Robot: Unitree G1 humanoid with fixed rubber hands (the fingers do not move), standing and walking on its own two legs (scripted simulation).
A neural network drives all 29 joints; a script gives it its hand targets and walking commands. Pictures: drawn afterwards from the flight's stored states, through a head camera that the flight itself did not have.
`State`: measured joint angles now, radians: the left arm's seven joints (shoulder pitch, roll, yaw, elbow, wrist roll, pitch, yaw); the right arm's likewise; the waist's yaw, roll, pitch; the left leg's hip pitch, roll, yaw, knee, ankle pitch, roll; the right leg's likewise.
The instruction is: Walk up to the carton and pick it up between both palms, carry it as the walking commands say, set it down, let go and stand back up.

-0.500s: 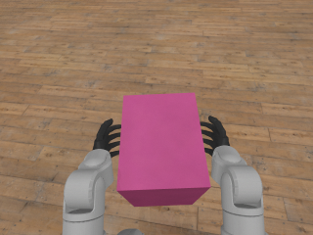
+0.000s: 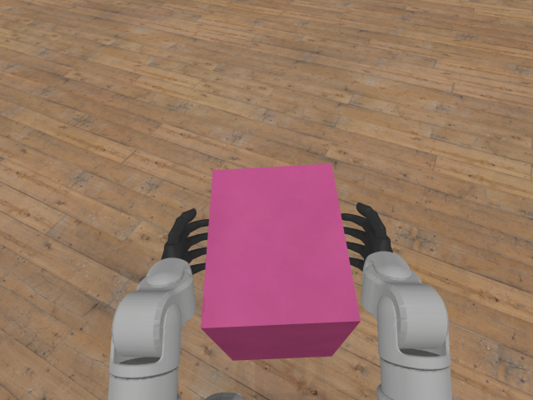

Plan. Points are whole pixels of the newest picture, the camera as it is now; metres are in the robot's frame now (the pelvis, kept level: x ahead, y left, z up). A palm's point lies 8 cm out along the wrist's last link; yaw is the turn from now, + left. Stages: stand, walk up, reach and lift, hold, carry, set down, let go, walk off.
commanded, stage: carry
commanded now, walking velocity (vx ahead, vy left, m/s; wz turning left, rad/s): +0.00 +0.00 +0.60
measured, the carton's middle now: (277, 271) +0.30 -0.01 +0.01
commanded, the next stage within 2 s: none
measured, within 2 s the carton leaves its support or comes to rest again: neither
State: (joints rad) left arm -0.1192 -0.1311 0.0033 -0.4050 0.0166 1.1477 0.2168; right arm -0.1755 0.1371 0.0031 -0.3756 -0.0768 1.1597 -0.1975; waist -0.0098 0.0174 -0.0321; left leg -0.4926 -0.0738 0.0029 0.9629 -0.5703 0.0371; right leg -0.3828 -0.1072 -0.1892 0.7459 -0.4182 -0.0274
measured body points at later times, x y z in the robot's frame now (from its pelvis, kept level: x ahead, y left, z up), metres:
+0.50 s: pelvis -0.04 +0.05 +0.00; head -0.02 +0.06 +0.45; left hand +0.20 +0.26 +0.08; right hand +0.27 +0.00 +0.09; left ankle +0.02 +0.16 -0.72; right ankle -0.02 -0.03 -0.70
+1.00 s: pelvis -0.13 +0.11 -0.01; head -0.12 +0.13 +0.44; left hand +0.01 +0.38 +0.06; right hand +0.18 +0.17 +0.07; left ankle -0.13 +0.23 -0.72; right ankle -0.02 -0.02 -0.70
